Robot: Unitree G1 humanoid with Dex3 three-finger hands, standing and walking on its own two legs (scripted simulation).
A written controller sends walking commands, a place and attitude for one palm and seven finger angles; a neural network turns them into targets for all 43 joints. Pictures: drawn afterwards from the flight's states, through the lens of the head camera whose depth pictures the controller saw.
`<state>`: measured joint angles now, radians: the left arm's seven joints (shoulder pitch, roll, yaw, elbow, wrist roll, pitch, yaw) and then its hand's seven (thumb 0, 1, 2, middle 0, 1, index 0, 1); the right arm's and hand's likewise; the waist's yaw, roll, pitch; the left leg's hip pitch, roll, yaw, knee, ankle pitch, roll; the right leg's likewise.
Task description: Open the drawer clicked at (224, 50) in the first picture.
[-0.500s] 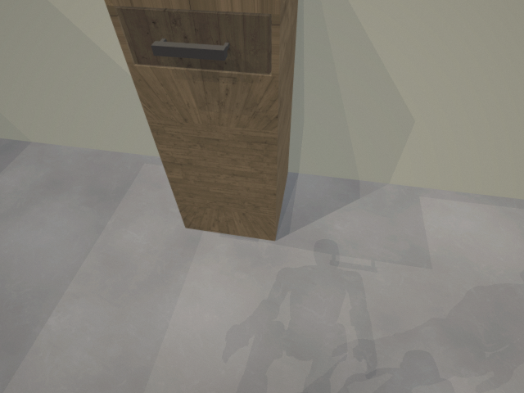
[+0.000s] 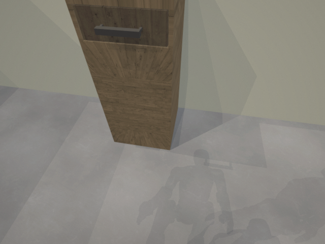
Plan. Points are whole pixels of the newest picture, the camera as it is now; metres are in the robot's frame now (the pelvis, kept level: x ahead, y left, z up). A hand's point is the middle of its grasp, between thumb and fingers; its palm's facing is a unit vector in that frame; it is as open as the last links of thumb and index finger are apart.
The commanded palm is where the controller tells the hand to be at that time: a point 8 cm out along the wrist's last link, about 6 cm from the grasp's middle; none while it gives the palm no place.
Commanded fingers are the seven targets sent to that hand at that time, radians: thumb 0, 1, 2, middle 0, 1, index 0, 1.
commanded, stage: look at it before walking up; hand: left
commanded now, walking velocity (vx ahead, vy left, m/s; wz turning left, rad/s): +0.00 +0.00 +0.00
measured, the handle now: (119, 29) +0.86 +0.22 +0.11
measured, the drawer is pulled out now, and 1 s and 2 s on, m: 0.00 0.00 0.00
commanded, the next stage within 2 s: turn to face it in 0.34 s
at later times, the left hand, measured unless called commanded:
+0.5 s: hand out of the picture +0.04 +0.21 -0.17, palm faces +0.00 -0.96 -0.27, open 7.3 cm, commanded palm none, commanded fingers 0.00 0.90 0.90 -0.20 -0.30 -0.20 -0.30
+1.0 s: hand out of the picture +0.03 +0.20 -0.19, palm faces +0.00 -0.98 -0.17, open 7.3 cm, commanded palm none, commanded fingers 0.00 0.90 0.90 -0.20 -0.30 -0.20 -0.30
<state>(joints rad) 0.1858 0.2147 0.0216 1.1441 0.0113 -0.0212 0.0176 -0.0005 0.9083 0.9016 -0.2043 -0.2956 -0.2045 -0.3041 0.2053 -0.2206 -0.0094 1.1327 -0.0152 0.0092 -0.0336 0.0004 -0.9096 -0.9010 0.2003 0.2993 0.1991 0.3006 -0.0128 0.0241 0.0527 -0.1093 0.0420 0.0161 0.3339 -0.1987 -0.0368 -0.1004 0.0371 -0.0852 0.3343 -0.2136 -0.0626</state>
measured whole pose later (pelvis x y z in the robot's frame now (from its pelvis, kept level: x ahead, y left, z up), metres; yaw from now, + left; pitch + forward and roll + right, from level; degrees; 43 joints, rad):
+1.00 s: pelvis +0.01 +0.02 -0.01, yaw -3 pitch -1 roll -1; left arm 0.28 0.15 0.05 1.12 0.02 0.00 0.01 0.00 0.91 0.90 -0.20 -0.30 -0.20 -0.30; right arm 0.36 -0.15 -0.03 1.15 -0.03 0.02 -0.02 0.00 -0.91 -0.90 0.20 0.30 0.20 0.30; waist -0.01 0.01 0.02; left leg -0.18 0.05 0.06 0.54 -0.35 0.00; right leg -0.16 0.04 -0.04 0.48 -0.30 -0.05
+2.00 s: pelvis +0.31 +0.04 -0.01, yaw -3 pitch +0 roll +0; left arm 0.27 0.16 0.04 1.12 0.02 0.02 0.03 0.00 0.91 0.90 -0.20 -0.30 -0.20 -0.30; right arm 0.06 -0.13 -0.01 1.01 -0.02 -0.01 -0.05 0.00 -0.91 -0.90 0.20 0.30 0.20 0.30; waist 0.04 -0.03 0.14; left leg -0.29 0.03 0.09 0.50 -0.20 0.02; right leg -0.28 -0.03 -0.03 0.86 -0.59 0.02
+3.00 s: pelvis +0.29 -0.06 +0.00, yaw -4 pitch -1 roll +0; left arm 0.27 0.14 0.02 1.16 0.01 -0.01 0.03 0.00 0.91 0.90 -0.20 -0.30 -0.20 -0.30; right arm 0.28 -0.14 -0.01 1.14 -0.01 0.01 -0.04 0.00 -0.92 -0.90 0.20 0.30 0.20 0.30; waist -0.01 0.02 0.04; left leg -0.10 0.04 0.01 0.38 -0.26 -0.03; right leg -0.18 0.04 -0.07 0.38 -0.19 -0.06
